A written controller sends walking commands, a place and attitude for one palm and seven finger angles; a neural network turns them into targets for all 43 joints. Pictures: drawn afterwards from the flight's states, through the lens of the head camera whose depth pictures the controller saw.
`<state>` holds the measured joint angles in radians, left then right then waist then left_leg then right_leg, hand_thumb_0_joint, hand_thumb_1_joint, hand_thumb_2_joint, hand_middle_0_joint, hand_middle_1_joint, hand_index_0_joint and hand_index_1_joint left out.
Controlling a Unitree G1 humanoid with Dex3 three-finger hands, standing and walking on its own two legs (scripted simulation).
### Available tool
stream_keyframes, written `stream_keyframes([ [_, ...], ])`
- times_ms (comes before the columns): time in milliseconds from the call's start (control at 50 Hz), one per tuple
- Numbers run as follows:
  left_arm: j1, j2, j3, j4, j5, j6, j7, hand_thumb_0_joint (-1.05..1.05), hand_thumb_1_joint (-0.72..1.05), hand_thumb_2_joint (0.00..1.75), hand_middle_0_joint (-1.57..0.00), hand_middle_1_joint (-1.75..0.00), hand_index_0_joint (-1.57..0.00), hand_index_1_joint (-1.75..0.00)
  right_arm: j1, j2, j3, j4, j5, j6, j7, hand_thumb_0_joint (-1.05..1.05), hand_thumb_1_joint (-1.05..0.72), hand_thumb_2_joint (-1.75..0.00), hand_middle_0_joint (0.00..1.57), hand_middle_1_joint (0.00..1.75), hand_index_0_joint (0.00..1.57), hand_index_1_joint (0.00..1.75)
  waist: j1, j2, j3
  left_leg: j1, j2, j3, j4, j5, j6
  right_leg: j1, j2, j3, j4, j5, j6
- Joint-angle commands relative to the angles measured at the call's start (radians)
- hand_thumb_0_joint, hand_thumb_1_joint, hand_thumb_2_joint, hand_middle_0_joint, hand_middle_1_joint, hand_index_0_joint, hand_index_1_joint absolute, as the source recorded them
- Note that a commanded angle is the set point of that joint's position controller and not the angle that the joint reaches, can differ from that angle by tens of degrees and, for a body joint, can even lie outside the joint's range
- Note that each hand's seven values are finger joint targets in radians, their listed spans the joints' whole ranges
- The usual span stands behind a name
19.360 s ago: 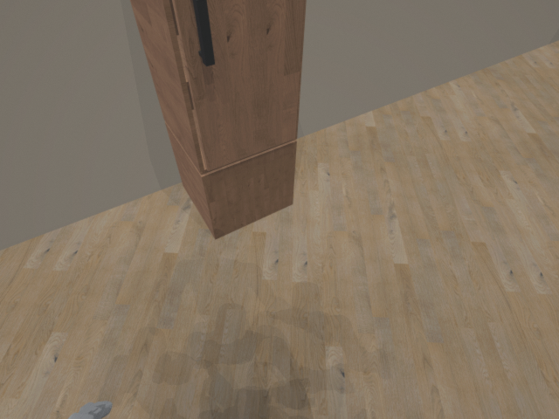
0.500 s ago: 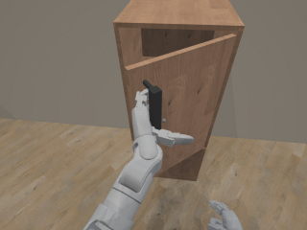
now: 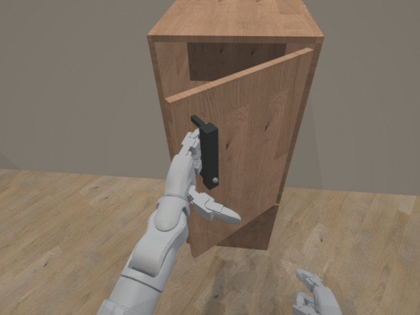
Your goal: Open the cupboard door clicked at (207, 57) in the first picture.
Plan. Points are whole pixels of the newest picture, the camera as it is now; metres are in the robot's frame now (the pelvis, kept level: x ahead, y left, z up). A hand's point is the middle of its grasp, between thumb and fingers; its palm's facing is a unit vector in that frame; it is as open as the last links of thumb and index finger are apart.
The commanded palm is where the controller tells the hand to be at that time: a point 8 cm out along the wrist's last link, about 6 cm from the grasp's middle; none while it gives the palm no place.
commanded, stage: slide the hand sideways off the handle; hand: left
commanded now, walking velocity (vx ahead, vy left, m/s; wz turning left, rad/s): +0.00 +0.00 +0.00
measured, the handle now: (203, 152) +0.39 +0.05 +0.13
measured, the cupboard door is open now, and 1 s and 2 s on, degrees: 41 41 41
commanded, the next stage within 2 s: draw the hand back to the body in 0.80 s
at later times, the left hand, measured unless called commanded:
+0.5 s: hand (182, 197) +0.28 +0.07 +0.13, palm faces -0.09 -1.00 -0.01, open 16.2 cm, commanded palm +0.24 +0.13 +0.14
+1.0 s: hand (150, 210) +0.25 +0.12 +0.13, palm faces -0.05 -1.00 -0.04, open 16.3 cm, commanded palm +0.22 +0.18 +0.14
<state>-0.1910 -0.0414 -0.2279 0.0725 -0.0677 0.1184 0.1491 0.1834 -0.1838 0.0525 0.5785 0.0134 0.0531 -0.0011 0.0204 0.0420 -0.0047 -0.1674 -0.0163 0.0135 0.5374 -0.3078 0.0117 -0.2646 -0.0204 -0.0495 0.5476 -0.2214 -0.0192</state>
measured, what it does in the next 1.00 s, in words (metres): stands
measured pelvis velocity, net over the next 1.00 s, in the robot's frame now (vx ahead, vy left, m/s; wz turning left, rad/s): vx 0.02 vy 0.00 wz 0.01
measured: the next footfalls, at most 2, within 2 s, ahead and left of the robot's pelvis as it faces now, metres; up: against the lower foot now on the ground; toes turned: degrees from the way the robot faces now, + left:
none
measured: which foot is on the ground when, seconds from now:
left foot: down 0.00-1.00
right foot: down 0.00-1.00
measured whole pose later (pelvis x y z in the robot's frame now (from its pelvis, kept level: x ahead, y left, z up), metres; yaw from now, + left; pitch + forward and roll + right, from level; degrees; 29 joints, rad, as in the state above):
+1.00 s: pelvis +0.02 +0.00 +0.00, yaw +1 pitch -3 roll +0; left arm 0.29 0.15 -0.03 -0.40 -0.16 0.13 -0.10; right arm 0.21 -0.21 0.08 0.54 0.02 -0.11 -0.05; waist 0.04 0.06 -0.02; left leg -0.17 -0.01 0.00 0.58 -0.37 0.01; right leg -0.25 -0.01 -0.07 0.57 -0.27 -0.01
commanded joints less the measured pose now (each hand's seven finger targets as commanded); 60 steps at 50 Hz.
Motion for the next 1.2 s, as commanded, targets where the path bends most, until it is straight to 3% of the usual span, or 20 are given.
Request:
stream_keyframes([
  [0,-0.226,0.025,0.02,-0.34,0.023,-0.065,-0.014,0.0,-0.5,0.3,-0.15,-0.3,-0.15,-0.3,-0.178,-0.072,-0.027,-0.196,0.004,-0.047,0.002,0.0,-0.9,-0.9,0.2,0.3,0.2,0.3,0.018,-0.125,-0.184,-0.035,0.006,-0.009,-0.099,0.12,0.009,0.139,0.009,0.02,-0.114,0.053,-0.019],
  [60,-0.17,0.053,0.046,-0.382,0.022,-0.048,-0.018,0.0,-0.5,0.3,-0.15,-0.3,-0.15,-0.3,-0.197,-0.065,-0.02,-0.208,0.003,-0.036,-0.005,0.0,-0.9,-0.9,0.2,0.3,0.2,0.3,0.026,-0.108,-0.156,-0.032,0.003,-0.005,-0.106,0.095,0.01,0.136,0.007,0.03,-0.141,0.008,-0.017],
  [100,-0.159,0.069,0.058,-0.405,0.012,-0.037,-0.024,0.0,-0.5,0.3,-0.15,-0.3,-0.15,-0.3,-0.208,-0.064,-0.016,-0.211,0.004,-0.034,-0.012,0.0,-0.9,-0.9,0.2,0.3,0.2,0.3,0.02,-0.131,-0.145,-0.03,0.0,0.001,-0.101,0.077,0.014,0.133,0.003,0.042,-0.168,-0.031,-0.011],
  [140,-0.162,0.064,0.049,-0.43,0.006,-0.033,-0.031,0.0,-0.5,0.3,-0.15,-0.3,-0.15,-0.3,-0.206,-0.064,-0.015,-0.212,0.004,-0.037,-0.016,0.0,-0.9,-0.9,0.2,0.3,0.2,0.3,0.011,-0.099,-0.139,-0.013,-0.001,-0.002,-0.1,0.072,0.014,0.119,0.002,0.043,-0.176,-0.048,-0.01],
  [200,-0.088,0.088,0.067,-0.483,-0.008,-0.037,-0.054,0.0,-0.5,0.3,-0.15,-0.3,-0.15,-0.3,-0.197,-0.067,-0.016,-0.215,0.001,-0.05,-0.021,0.0,-0.9,-0.9,0.2,0.3,0.2,0.3,0.017,-0.114,-0.188,0.0,-0.001,-0.003,-0.095,0.129,0.016,0.165,0.006,0.038,-0.15,0.053,-0.008],
  [280,0.027,0.119,0.102,-0.519,-0.019,-0.028,-0.086,0.0,-0.5,0.3,-0.15,-0.3,-0.15,-0.3,-0.193,-0.071,-0.01,-0.22,0.004,-0.05,-0.02,0.0,-0.9,-0.9,0.2,0.3,0.2,0.3,0.025,-0.102,-0.175,-0.013,0.0,0.001,-0.096,0.171,0.013,0.181,0.007,0.03,-0.127,0.141,-0.006],
  [400,0.12,0.172,0.159,-0.596,-0.033,-0.02,-0.114,0.0,-0.5,0.3,-0.15,-0.3,-0.15,-0.3,-0.188,-0.079,-0.011,-0.232,0.006,-0.062,-0.027,0.0,-0.9,-0.9,0.2,0.3,0.2,0.3,0.023,-0.095,-0.163,-0.014,0.003,0.002,-0.088,0.189,0.014,0.177,0.01,0.029,-0.116,0.17,-0.002],
  [440,0.169,0.178,0.171,-0.618,-0.039,-0.025,-0.126,0.0,-0.5,0.3,-0.15,-0.3,-0.15,-0.3,-0.183,-0.082,-0.011,-0.234,0.007,-0.069,-0.027,0.0,-0.9,-0.9,0.2,0.3,0.2,0.3,0.025,-0.066,-0.154,-0.011,0.005,-0.001,-0.09,0.194,0.011,0.166,0.013,0.018,-0.105,0.173,-0.006],
  [480,0.23,0.192,0.189,-0.639,-0.048,-0.029,-0.14,0.0,-0.5,0.3,-0.15,-0.3,-0.15,-0.3,-0.172,-0.085,-0.013,-0.238,0.007,-0.079,-0.028,0.0,-0.9,-0.9,0.2,0.3,0.2,0.3,0.029,-0.089,-0.164,-0.015,0.007,-0.004,-0.082,0.222,0.012,0.177,0.016,0.012,-0.088,0.219,-0.005],
  [540,0.264,0.194,0.178,-0.692,-0.052,-0.04,-0.166,0.0,-0.5,0.3,-0.15,-0.3,-0.15,-0.3,-0.162,-0.091,-0.013,-0.245,0.009,-0.098,-0.027,0.0,-0.9,-0.9,0.2,0.3,0.2,0.3,0.02,-0.039,-0.143,-0.012,0.01,-0.005,-0.077,0.226,0.01,0.153,0.016,0.006,-0.078,0.225,-0.006],
  [620,0.341,0.211,0.186,-0.715,-0.068,-0.054,-0.209,0.0,-0.5,0.3,-0.15,-0.3,-0.15,-0.3,-0.139,-0.102,-0.019,-0.243,0.01,-0.135,-0.035,0.0,-0.9,-0.9,0.2,0.3,0.2,0.3,0.012,-0.067,-0.132,-0.016,0.012,-0.014,-0.06,0.216,0.013,0.128,0.019,0.0,-0.073,0.211,-0.001],
  [720,0.337,0.232,0.2,-0.752,-0.083,-0.065,-0.238,0.0,-0.5,0.3,-0.15,-0.3,-0.15,-0.3,-0.126,-0.11,-0.017,-0.238,0.014,-0.18,-0.046,0.0,-0.9,-0.9,0.2,0.3,0.2,0.3,0.007,-0.011,-0.11,-0.028,0.008,-0.023,-0.055,0.174,0.007,0.091,0.017,-0.009,-0.071,0.139,-0.003],
  [800,0.334,0.221,0.203,-0.73,-0.095,-0.068,-0.244,0.0,-0.5,0.3,-0.15,-0.3,-0.15,-0.3,-0.12,-0.11,-0.014,-0.23,0.012,-0.216,-0.054,0.0,-0.9,-0.9,0.2,0.3,0.2,0.3,0.009,-0.081,-0.115,-0.043,0.005,-0.034,-0.046,0.163,0.012,0.083,0.019,-0.009,-0.068,0.12,0.002],
  [820,0.334,0.252,0.227,-0.721,-0.095,-0.069,-0.24,0.0,-0.5,0.3,-0.15,-0.3,-0.15,-0.3,-0.116,-0.116,-0.016,-0.22,0.012,-0.22,-0.056,0.0,-0.9,-0.9,0.2,0.3,0.2,0.3,0.012,-0.057,-0.107,-0.048,0.006,-0.033,-0.046,0.156,0.009,0.081,0.015,-0.008,-0.067,0.106,-0.001],
  [860,0.31,0.211,0.193,-0.708,-0.094,-0.064,-0.242,0.0,-0.5,0.3,-0.15,-0.3,-0.15,-0.3,-0.123,-0.108,-0.009,-0.222,0.012,-0.227,-0.056,0.0,-0.9,-0.9,0.2,0.3,0.2,0.3,0.009,-0.049,-0.097,-0.056,0.002,-0.035,-0.051,0.148,0.007,0.077,0.015,-0.012,-0.065,0.096,0.0],
  [920,0.324,0.291,0.279,-0.703,-0.093,-0.059,-0.232,0.0,-0.5,0.3,-0.15,-0.3,-0.15,-0.3,-0.12,-0.118,-0.014,-0.21,0.01,-0.228,-0.06,0.0,-0.9,-0.9,0.2,0.3,0.2,0.3,0.03,-0.055,-0.129,-0.058,0.004,-0.034,-0.056,0.156,0.004,0.107,0.012,-0.007,-0.062,0.097,-0.005],
  [960,0.341,0.265,0.268,-0.729,-0.102,-0.056,-0.241,0.0,-0.5,0.3,-0.15,-0.3,-0.15,-0.3,-0.129,-0.107,-0.008,-0.224,0.012,-0.233,-0.056,0.0,-0.9,-0.9,0.2,0.3,0.2,0.3,0.036,-0.028,-0.149,-0.051,0.002,-0.03,-0.058,0.183,0.004,0.125,0.012,-0.008,-0.055,0.137,-0.004],
  [1020,0.365,0.31,0.33,-0.71,-0.12,-0.049,-0.254,0.0,-0.5,0.3,-0.15,-0.3,-0.15,-0.3,-0.125,-0.116,-0.012,-0.209,0.016,-0.232,-0.059,0.0,-0.9,-0.9,0.2,0.3,0.2,0.3,0.038,-0.052,-0.133,-0.059,0.008,-0.029,-0.06,0.192,0.0,0.132,0.016,-0.009,-0.062,0.15,-0.004],
  [1080,0.356,0.281,0.3,-0.757,-0.134,-0.048,-0.277,0.0,-0.5,0.3,-0.15,-0.3,-0.15,-0.3,-0.13,-0.116,-0.009,-0.22,0.021,-0.243,-0.056,0.0,-0.9,-0.9,0.2,0.3,0.2,0.3,0.03,-0.017,-0.124,-0.048,0.009,-0.03,-0.068,0.19,-0.002,0.117,0.02,-0.019,-0.061,0.149,-0.003],
  [1180,0.384,0.328,0.369,-0.734,-0.156,-0.032,-0.299,0.0,-0.5,0.3,-0.15,-0.3,-0.15,-0.3,-0.126,-0.127,-0.011,-0.21,0.023,-0.253,-0.065,0.0,-0.9,-0.9,0.2,0.3,0.2,0.3,0.032,-0.043,-0.1,-0.06,0.008,-0.035,-0.068,0.16,0.001,0.106,0.023,-0.015,-0.078,0.107,0.0],
])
